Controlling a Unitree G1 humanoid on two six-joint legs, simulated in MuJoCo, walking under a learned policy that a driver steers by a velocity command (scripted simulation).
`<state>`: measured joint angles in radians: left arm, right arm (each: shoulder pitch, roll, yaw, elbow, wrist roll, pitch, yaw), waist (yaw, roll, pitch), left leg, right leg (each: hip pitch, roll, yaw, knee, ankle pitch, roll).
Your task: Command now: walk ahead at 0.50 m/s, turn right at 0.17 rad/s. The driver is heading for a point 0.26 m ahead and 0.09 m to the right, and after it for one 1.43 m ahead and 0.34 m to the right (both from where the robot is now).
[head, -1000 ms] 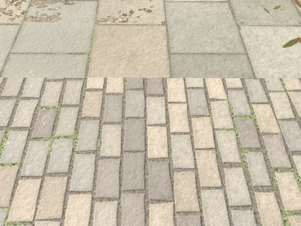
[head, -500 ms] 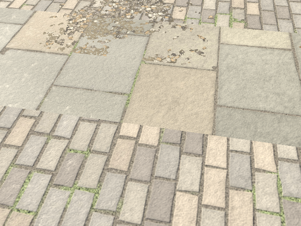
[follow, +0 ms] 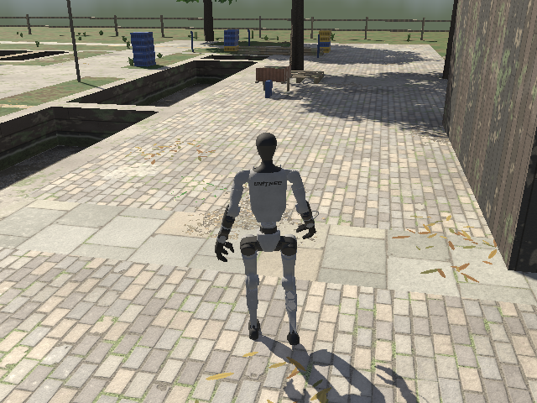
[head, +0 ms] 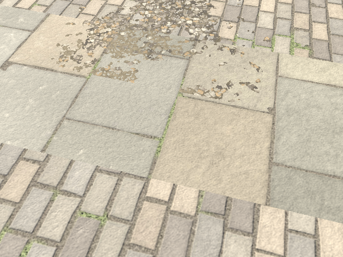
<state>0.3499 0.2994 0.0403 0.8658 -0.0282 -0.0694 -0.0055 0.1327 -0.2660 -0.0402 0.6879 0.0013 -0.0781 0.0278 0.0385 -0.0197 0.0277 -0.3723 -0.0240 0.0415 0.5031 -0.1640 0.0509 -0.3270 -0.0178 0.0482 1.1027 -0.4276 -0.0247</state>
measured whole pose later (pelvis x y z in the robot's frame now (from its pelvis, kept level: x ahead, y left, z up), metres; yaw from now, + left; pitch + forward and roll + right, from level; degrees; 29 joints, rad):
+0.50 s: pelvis +0.27 -0.07 -0.01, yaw -15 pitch +2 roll +1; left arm 0.12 0.29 0.06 0.69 -0.02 -0.04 -0.04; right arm 0.29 -0.29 -0.06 0.84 0.01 -0.07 -0.01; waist -0.03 -0.01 0.06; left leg -0.18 0.03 0.05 1.06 -0.51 -0.01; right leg -0.48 0.05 -0.03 0.63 -0.18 -0.10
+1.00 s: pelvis +0.57 -0.11 -0.01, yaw -25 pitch +2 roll +0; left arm 0.37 0.29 0.06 0.80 -0.02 -0.04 0.01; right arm 0.10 -0.27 -0.04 0.73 0.00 -0.12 0.04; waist 0.04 -0.02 0.02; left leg -0.44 -0.04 0.03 0.55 -0.15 0.04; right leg -0.20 0.07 0.14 0.97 -0.48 -0.04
